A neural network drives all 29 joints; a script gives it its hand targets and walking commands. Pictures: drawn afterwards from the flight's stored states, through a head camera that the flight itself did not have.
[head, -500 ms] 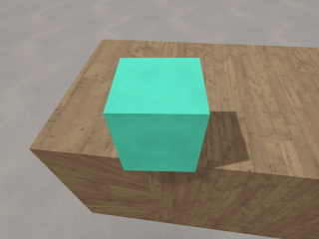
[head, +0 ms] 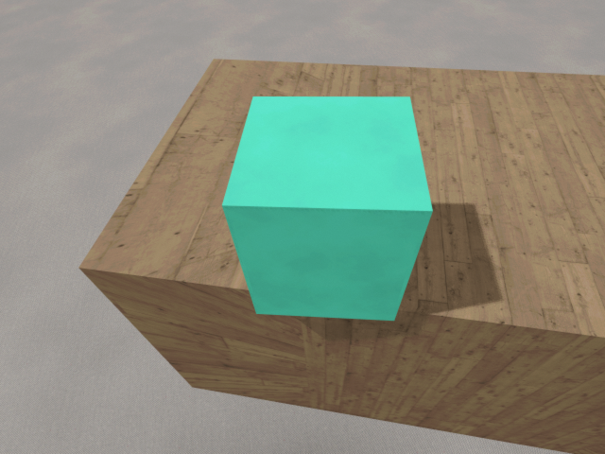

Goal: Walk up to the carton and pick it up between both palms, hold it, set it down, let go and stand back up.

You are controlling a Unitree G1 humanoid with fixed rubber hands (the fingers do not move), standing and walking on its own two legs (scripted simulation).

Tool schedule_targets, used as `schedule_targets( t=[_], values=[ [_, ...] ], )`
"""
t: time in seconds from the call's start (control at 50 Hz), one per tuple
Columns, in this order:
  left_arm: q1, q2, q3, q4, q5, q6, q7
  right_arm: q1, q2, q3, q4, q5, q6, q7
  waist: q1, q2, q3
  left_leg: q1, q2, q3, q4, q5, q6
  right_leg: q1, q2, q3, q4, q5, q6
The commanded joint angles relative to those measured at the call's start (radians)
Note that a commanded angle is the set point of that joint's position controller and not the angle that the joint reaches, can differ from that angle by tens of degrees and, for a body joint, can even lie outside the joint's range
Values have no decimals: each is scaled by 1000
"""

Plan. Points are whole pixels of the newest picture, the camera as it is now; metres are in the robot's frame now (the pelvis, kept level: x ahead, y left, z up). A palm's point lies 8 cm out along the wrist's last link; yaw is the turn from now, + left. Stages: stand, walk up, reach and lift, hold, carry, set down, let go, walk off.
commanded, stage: walk up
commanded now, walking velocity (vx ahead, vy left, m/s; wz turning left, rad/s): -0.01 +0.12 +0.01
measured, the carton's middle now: (327, 213) +0.41 +0.00 +0.07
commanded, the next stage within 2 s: stand in 1.36 s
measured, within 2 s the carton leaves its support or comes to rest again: neither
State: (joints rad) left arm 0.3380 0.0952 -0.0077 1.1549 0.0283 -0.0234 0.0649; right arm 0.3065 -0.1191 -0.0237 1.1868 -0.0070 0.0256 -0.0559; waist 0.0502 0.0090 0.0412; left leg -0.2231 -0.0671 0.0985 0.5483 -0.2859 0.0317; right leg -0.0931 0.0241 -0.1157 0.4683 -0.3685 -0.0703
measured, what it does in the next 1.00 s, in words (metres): steps on the spot: left foot, then right foot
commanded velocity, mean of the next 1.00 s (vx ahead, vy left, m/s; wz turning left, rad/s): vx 0.01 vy -0.02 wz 0.00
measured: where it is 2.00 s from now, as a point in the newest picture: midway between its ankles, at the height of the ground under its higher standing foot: outside the picture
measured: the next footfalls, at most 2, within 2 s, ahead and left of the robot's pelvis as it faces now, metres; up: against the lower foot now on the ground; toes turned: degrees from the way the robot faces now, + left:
left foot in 0.28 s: +0.08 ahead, +0.22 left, +0.00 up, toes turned +4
right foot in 0.76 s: +0.01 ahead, -0.08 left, +0.00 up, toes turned -3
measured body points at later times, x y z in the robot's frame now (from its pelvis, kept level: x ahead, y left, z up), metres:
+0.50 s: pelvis +0.00 +0.09 +0.00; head +0.02 +0.12 +0.45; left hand -0.02 +0.33 -0.17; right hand +0.05 -0.13 -0.14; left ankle +0.04 +0.22 -0.74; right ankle -0.05 -0.02 -0.70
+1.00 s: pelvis -0.02 +0.01 +0.01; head -0.01 -0.02 +0.46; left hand -0.01 +0.22 -0.14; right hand -0.03 -0.22 -0.16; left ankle -0.02 +0.15 -0.71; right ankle -0.03 -0.08 -0.74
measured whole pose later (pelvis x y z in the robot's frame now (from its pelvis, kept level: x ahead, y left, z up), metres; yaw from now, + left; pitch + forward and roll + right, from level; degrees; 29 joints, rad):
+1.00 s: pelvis -0.02 +0.01 +0.01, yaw +0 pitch +0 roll +0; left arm 0.31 0.10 -0.01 1.09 0.01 -0.02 0.02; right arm 0.30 -0.17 -0.03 1.11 -0.02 0.04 -0.01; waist -0.01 0.06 0.00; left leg -0.33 0.05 -0.01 0.71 -0.33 -0.01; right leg -0.16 0.04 -0.07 0.38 -0.22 -0.05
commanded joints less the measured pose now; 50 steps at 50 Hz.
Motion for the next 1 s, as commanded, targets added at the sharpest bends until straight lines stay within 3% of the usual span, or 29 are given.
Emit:
schedule_targets(
  t=[0.0, 0.04, 0.06, 0.08, 0.14, 0.18, 0.22, 0.24, 0.26, 0.28, 0.3, 0.32, 0.36, 0.38, 0.42, 0.46, 0.54, 0.56, 0.66, 0.7, 0.72, 0.74, 0.76, 0.78, 0.8, 0.82, 0.84, 0.9, 0.98],
  values=[
    [178, 152, 48, -8, 17, 10, 26, -53, -94, -36, -89, -7, 5, 3, 64, -149, 36, -277, 90, -70, 353, -201, -47, 59, -493, 351, -96, 822, -193],
    [172, 182, 63, -21, 17, 10, 32, -94, -91, -43, -114, -15, 16, 8, 66, -73, 83, -335, 97, -100, 472, -230, -66, 14, -502, 366, -100, 853, -212],
    [159, 196, 70, -29, 15, 10, 33, -104, -82, -41, -122, -10, 20, 10, 54, -23, 94, -348, 103, -124, 501, -204, -77, -4, -490, 353, -99, 842, -198],
    [131, 201, 72, -37, 15, 9, 31, -99, -76, -42, -126, -10, 25, 12, 34, -23, 101, -358, 112, -133, 500, -170, -89, -8, -467, 317, -100, 815, -175],
    [72, 183, 66, -56, 14, 2, 18, -106, -68, -36, -157, 5, 28, 17, 1, -162, 93, -262, 126, -102, 340, -88, -101, -77, -366, 200, -81, 766, -102],
    [72, 119, 43, -18, 8, 7, 5, -110, -28, -16, -173, 8, 14, 30, -26, -253, 77, -73, 98, -37, 141, -47, -86, -156, -204, 68, -71, 590, -55],
    [99, 153, 51, -5, 8, 12, -4, -43, -77, -27, -152, 3, 1, 30, -44, -223, 59, 68, 62, 26, -16, 95, -78, -194, -177, 69, -18, 495, -35],
    [96, 171, 60, -5, 5, 12, -11, 23, -106, -34, -130, -6, -7, 29, -72, -159, 64, 143, 74, 12, -105, 204, -77, -232, -171, 66, 19, 430, -8],
    [119, 165, 60, -7, 1, 8, -19, 80, -146, -40, -120, -14, -19, 28, -83, -35, 13, 249, 150, -57, -150, 327, -81, -274, -159, 65, 68, 297, 21],
    [158, 118, 49, -14, -6, 8, -25, 109, -206, -46, -127, -19, -31, 26, -76, 170, -41, 314, 323, -229, -164, 609, -41, -307, -115, 37, 158, 12, 66],
    [161, 96, 41, -20, -22, 25, -20, 119, -248, -44, -115, -10, -28, 24, -92, 386, -102, 184, 401, -353, -204, 645, 60, -193, -74, 29, 215, -144, 78],
    [103, 127, 52, -29, -21, 37, -22, 82, -202, -31, -107, -9, -25, 23, -96, 378, -69, 99, 384, -380, -229, 625, 85, -139, -77, 44, 224, -180, 85],
    [88, 135, 57, -21, -21, 49, -31, -16, -197, -18, -156, -16, -30, 16, -63, 167, -33, 121, 390, -333, -262, 530, 92, -202, -68, 63, 269, -241, 85],
    [87, 111, 55, -14, -15, 54, -32, -48, -217, -21, -170, -19, -33, 8, -51, 137, -30, 98, 399, -331, -273, 466, 99, -199, -77, 74, 274, -219, 86],
    [63, 122, 62, -11, 2, 63, -29, -28, -243, -35, -170, -13, -32, 4, -76, 96, -1, 54, 423, -373, -297, 372, 104, -214, -76, 82, 350, -183, 93],
    [27, 179, 82, -50, 7, 78, -33, 30, -276, -51, -159, -8, -23, -11, -93, 65, 20, 77, 502, -419, -271, 450, 136, -337, -91, 119, 504, -174, 116],
    [-39, 158, 79, -118, 7, 81, -58, -7, -271, -63, -165, -18, -10, -11, -86, 174, -22, -51, 439, -347, -337, -4, 126, -336, -91, 160, 556, -67, 114],
    [-51, 156, 77, -132, 4, 80, -62, -33, -257, -62, -170, -24, -11, -8, -77, 204, -11, -77, 418, -321, -345, -34, 115, -324, -90, 152, 507, -61, 115],
    [9, 166, 76, -141, -17, 78, -63, -71, -273, -79, -180, -38, -7, 4, -38, 227, -22, -206, 389, -280, -338, -62, 79, -121, -67, 75, 183, -43, 106],
    [100, 165, 75, -103, -23, 62, -59, -68, -262, -79, -172, -36, -3, 15, -2, 142, -48, -276, 320, -212, -236, -78, 28, 39, -59, 64, -21, 117, 94],
    [158, 177, 74, -79, -21, 45, -56, -11, -191, -58, -151, -32, -2, 27, 14, 39, -81, -296, 227, -126, -113, -125, -9, 113, -91, 104, -142, 108, 91],
    [162, 223, 72, -90, -16, 24, -58, 67, -100, -27, -129, -18, -1, 34, 2, -175, -86, -333, 112, -39, 61, -221, -53, 88, -276, 344, -319, -99, 77],
    [90, 303, 83, -121, -17, 15, -52, 37, -71, -20, -150, -13, 9, 31, 5, -372, 10, -338, 101, -58, 103, -231, -79, -133, -409, 523, -436, -277, 6],
    [4, 251, 68, -138, -12, 8, -49, -12, -117, -25, -154, -12, 18, 32, -8, -324, 107, -238, 138, -123, 157, -193, -70, -278, -387, 513, -445, -284, -18],
    [-82, 167, 42, -159, -7, 2, -48, 2, -122, -27, -139, -8, 22, 42, -53, -224, 161, -210, 146, -145, 173, -135, -56, -284, -319, 409, -405, -137, 10],
    [-129, 166, 35, -165, -8, -2, -45, 40, -117, -31, -117, -9, 22, 52, -87, -173, 159, -215, 128, -130, 209, -98, -48, -270, -270, 331, -383, -72, 21],
    [-138, 185, 33, -173, -11, -8, -41, 59, -110, -28, -106, -14, 20, 57, -96, -157, 123, -190, 122, -113, 237, -57, -44, -262, -245, 296, -360, -17, 16],
    [-109, 188, 27, -160, -21, -28, -39, 94, -104, -22, -82, -16, 9, 53, -92, -127, 33, -131, 116, -112, 224, -25, -44, -166, -229, 238, -299, 199, -1],
    [-21, 130, 17, -108, -14, -31, -32, 28, -106, -11, -103, -5, -5, 35, -50, -162, 0, -90, 125, -94, 64, -74, -44, -64, -245, 260, -227, 317, -58]
  ],
)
